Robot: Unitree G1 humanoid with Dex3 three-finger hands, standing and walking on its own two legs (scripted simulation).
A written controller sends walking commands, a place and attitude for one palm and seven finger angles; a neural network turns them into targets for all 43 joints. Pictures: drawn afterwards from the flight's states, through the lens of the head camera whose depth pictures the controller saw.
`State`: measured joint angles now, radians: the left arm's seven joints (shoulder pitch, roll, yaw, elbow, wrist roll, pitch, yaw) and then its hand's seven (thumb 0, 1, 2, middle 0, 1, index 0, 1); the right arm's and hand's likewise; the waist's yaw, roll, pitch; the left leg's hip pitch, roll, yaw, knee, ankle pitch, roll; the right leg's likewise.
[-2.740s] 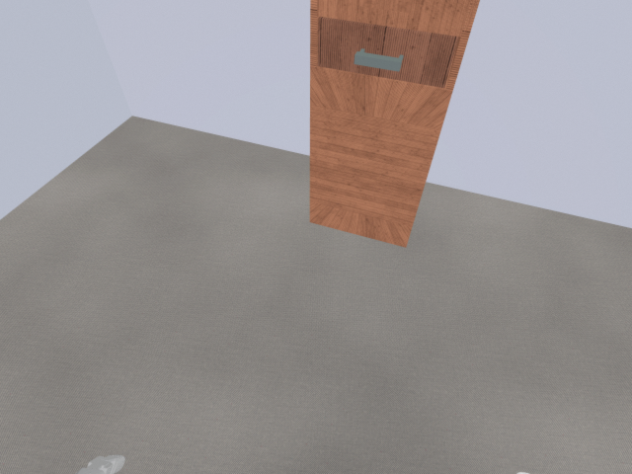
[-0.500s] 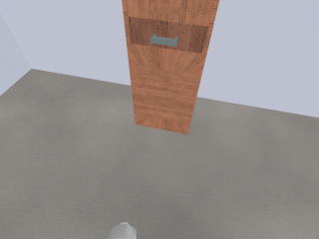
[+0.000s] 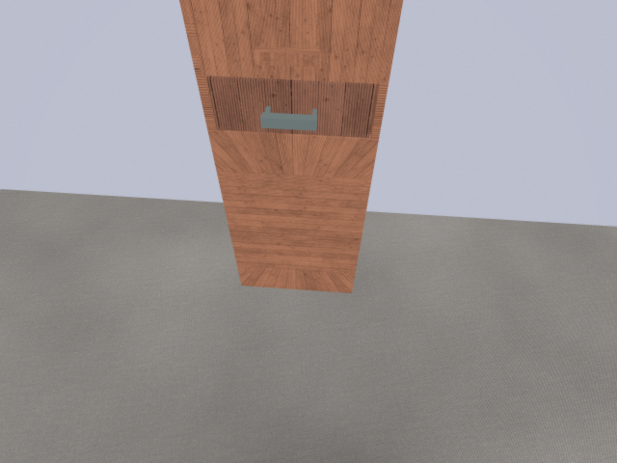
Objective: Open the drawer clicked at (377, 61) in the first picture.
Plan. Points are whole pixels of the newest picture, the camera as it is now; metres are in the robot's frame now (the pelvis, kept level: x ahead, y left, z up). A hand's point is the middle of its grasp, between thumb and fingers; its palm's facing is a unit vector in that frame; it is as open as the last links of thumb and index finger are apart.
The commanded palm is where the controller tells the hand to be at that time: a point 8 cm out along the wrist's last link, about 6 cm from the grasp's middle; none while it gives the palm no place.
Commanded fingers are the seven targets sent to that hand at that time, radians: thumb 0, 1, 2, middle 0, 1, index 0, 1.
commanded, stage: take the last steps up to it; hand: left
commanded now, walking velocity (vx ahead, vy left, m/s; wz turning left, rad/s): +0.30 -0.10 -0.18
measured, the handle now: (290, 116) +0.84 +0.08 +0.01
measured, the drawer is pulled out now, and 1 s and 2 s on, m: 0.00 0.00 0.00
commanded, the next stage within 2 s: come to a stop and stand still in 0.68 s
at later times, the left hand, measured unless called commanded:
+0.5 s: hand out of the picture +0.13 +0.19 -0.19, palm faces -0.04 -0.99 -0.11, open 7.4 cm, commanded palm none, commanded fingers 0.00 0.90 0.90 -0.20 -0.30 -0.20 -0.30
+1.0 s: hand (264, 310) +0.42 +0.11 -0.17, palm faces -0.06 -0.98 -0.18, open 7.3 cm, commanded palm none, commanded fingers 0.00 0.90 0.90 -0.20 -0.30 -0.20 -0.30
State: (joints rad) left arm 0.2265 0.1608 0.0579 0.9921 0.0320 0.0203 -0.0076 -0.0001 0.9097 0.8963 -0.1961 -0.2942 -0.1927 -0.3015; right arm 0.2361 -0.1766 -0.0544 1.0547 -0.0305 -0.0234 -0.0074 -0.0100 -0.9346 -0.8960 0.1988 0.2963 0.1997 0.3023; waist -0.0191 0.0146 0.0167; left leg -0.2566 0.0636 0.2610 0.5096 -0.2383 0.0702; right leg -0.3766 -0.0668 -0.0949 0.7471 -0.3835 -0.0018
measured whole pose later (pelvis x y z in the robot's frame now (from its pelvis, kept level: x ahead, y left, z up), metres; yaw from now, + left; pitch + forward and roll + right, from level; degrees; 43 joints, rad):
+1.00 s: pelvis +0.30 -0.04 -0.01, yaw -3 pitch -1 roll +0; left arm 0.09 0.11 0.04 1.01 0.02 -0.01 0.03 -0.01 0.91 0.90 -0.20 -0.29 -0.20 -0.30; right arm 0.31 -0.15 -0.06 1.11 0.00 0.03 -0.04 0.00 -0.91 -0.90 0.20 0.30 0.20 0.30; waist -0.05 0.04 0.09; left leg -0.35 0.06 0.05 1.00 -0.55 -0.03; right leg -0.33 -0.07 -0.17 0.58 -0.23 -0.03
